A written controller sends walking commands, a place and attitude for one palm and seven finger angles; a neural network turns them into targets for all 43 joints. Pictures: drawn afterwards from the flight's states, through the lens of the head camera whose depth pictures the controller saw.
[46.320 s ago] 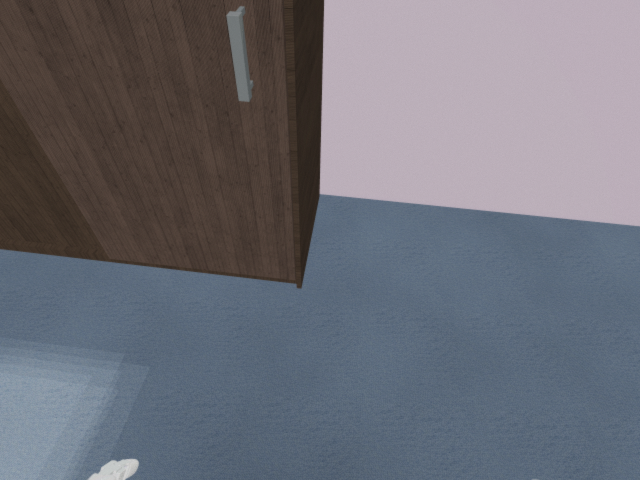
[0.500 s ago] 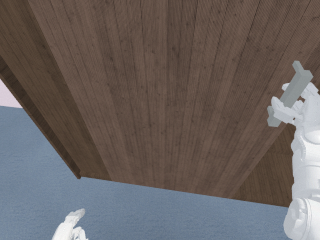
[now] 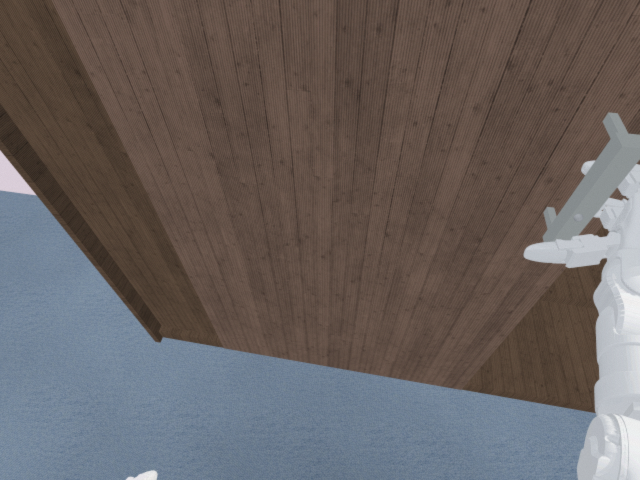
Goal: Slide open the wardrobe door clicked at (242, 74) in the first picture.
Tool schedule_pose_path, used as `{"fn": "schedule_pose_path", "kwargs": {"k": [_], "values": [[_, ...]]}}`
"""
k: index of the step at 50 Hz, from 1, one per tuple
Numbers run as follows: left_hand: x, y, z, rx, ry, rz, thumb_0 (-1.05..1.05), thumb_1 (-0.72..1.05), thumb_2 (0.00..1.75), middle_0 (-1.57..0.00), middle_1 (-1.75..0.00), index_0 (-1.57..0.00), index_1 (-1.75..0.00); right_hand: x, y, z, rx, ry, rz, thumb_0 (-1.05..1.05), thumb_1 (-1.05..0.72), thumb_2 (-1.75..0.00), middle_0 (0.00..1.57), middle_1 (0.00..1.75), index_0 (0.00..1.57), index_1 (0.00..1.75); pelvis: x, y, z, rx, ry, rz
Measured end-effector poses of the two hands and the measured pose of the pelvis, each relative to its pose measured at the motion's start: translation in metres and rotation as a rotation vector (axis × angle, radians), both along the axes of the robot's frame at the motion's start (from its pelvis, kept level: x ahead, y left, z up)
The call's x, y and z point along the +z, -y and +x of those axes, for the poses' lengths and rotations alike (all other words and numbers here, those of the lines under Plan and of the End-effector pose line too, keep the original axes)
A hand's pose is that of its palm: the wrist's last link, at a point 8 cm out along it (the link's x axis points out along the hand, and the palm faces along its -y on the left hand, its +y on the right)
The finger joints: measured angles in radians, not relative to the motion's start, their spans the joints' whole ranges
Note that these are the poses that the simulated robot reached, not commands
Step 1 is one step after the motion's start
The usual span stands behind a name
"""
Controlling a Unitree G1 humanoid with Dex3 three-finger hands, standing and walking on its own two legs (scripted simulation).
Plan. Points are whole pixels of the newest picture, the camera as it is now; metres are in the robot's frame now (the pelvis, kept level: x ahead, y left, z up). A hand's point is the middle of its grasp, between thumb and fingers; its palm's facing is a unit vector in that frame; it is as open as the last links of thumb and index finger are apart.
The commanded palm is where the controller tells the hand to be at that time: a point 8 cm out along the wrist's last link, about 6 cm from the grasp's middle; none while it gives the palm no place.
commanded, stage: slip the hand off the handle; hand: right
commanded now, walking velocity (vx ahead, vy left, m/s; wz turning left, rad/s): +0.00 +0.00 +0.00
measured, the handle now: (582, 187) +0.46 -0.28 +0.14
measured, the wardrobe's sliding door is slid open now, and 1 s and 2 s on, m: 0.48 0.48 0.48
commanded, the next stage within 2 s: draw the hand back to the body in 1.30 s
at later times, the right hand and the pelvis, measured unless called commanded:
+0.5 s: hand out of the picture +0.40 -0.34 +0.12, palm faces +0.40 +0.90 -0.15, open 14.6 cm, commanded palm +0.37 -0.37 +0.13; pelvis +0.00 -0.01 +0.00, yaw -1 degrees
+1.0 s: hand out of the picture +0.35 -0.34 +0.11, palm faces +0.41 +0.90 -0.15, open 14.7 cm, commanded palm +0.30 -0.37 +0.13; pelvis +0.00 -0.02 +0.00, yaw +0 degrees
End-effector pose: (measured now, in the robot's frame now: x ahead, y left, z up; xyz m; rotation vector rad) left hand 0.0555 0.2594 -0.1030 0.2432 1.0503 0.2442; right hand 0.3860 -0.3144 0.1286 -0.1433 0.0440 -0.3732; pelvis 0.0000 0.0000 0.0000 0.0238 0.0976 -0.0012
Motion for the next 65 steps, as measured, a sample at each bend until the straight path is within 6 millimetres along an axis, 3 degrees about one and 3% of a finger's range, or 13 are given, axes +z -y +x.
{"fn": "schedule_pose_path", "kwargs": {"k": [9,15,23,31,36,40,45,53,59,65], "values": [[0.006,0.005,0.020,-0.005,0.063,0.013,0.01,0.90,0.90,-0.21,-0.30,-0.21,-0.30,0.000,0.010,0.001,0.005,-0.017,0.010,-0.01,0.55,-0.20,0.32,1.20,0.38,1.24,-0.001,0.005,0.002,0.002,0.000,0.001],[0.012,0.002,0.027,-0.015,0.089,0.036,0.01,0.90,0.90,-0.21,-0.30,-0.21,-0.30,-0.002,0.035,-0.008,-0.056,-0.032,0.014,-0.01,0.55,-0.20,0.29,1.17,0.34,1.21,-0.002,0.005,-0.001,0.001,-0.004,0.006],[0.011,-0.002,0.018,-0.031,0.042,0.062,0.01,0.90,0.90,-0.21,-0.30,-0.21,-0.30,0.005,0.064,-0.024,-0.057,-0.001,-0.007,-0.01,0.55,-0.20,0.26,1.16,0.28,1.17,-0.003,0.008,-0.003,-0.016,-0.008,0.016],[0.008,0.001,0.006,-0.033,0.002,0.080,0.01,0.90,0.90,-0.21,-0.30,-0.21,-0.30,-0.001,0.077,-0.017,-0.041,-0.042,0.006,-0.01,0.55,-0.20,0.26,1.15,0.26,1.16,-0.005,0.012,-0.007,-0.027,-0.026,0.023],[0.008,0.004,-0.002,-0.015,-0.009,0.071,0.01,0.90,0.90,-0.21,-0.30,-0.21,-0.30,0.002,0.077,-0.014,-0.013,0.001,-0.010,-0.01,0.55,-0.20,0.25,1.15,0.25,1.15,-0.005,0.015,-0.005,-0.012,-0.039,0.024],[0.007,0.008,-0.001,0.008,0.011,0.048,0.01,0.90,0.90,-0.21,-0.30,-0.21,-0.30,-0.001,0.071,-0.025,0.019,0.006,-0.006,-0.01,0.55,-0.20,0.25,1.15,0.25,1.15,-0.004,0.019,0.000,0.004,-0.032,0.022],[0.009,0.016,0.016,0.004,0.075,0.023,0.01,0.90,0.90,-0.21,-0.30,-0.21,-0.30,-0.010,0.069,-0.050,-0.006,-0.011,0.009,-0.01,0.55,-0.20,0.26,1.15,0.25,1.15,-0.003,0.021,0.003,0.010,-0.010,0.018],[0.019,0.032,0.065,-0.098,0.212,0.005,0.01,0.90,0.90,-0.21,-0.30,-0.21,-0.30,-0.006,0.071,-0.094,-0.068,0.027,-0.008,-0.01,0.55,-0.20,0.26,1.15,0.25,1.15,-0.002,0.019,-0.004,-0.015,0.027,0.016],[0.030,0.041,0.096,-0.163,0.312,-0.001,0.01,0.90,0.90,-0.21,-0.30,-0.21,-0.30,-0.005,0.065,-0.113,-0.056,-0.002,-0.001,-0.01,0.55,-0.20,0.25,1.15,0.25,1.15,-0.001,0.014,-0.010,-0.036,0.048,0.015],[0.037,0.042,0.106,-0.183,0.369,-0.013,0.01,0.90,0.90,-0.21,-0.30,-0.21,-0.30,-0.003,0.058,-0.127,-0.052,-0.005,0.001,-0.01,0.55,-0.20,0.25,1.15,0.25,1.15,0.001,0.008,-0.012,-0.037,0.062,0.011]]}}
